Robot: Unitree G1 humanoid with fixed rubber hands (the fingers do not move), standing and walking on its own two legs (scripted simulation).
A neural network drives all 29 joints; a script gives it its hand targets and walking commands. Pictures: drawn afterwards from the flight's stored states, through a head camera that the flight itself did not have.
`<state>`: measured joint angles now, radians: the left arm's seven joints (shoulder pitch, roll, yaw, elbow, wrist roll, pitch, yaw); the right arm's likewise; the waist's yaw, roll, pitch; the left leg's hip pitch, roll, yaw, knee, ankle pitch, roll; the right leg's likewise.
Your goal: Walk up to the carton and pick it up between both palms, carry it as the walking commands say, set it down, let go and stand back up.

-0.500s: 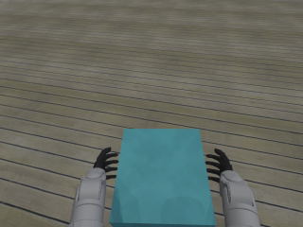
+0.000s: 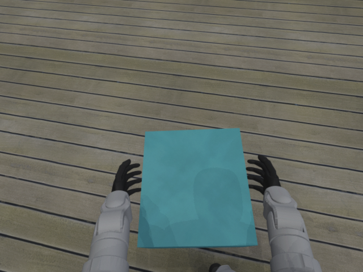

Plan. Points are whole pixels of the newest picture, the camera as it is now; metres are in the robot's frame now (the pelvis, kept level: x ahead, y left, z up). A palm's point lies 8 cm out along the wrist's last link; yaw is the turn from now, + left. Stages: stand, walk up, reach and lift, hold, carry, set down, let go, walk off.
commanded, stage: set down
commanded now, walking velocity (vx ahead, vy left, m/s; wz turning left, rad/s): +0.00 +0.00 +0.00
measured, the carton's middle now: (194, 189) +0.36 -0.02 -0.14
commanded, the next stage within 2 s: none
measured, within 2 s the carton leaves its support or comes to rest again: neither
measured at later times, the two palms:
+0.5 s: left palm (127, 187) +0.37 +0.17 -0.13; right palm (253, 184) +0.36 -0.18 -0.13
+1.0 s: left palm (138, 189) +0.39 +0.16 -0.22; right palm (247, 187) +0.38 -0.18 -0.22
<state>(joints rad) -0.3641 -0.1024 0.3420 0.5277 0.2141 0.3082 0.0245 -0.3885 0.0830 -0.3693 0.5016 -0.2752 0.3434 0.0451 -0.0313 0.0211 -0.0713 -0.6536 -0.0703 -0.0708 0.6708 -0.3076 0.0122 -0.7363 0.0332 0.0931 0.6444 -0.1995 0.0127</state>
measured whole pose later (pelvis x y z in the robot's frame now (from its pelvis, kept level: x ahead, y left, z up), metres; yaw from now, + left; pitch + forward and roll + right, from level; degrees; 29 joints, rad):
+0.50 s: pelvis -0.03 -0.01 -0.07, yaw +1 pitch +34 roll +1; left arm -0.67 -0.04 0.45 0.62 0.24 0.34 0.03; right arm -0.64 0.10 -0.45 0.51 -0.31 0.39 0.02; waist -0.01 0.02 -0.20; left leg -1.25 -0.08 -0.09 1.04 -0.39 -0.02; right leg -1.32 0.06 0.07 0.99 -0.26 0.00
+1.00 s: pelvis -0.04 +0.00 -0.14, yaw +1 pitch +45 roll +1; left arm -0.76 0.00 0.36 0.65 0.13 0.29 0.12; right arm -0.74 -0.01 -0.42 0.59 -0.18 0.32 0.02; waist -0.03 0.01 -0.28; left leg -1.64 -0.11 -0.06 1.36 -0.50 -0.01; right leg -1.72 0.07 0.09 1.29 -0.36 0.03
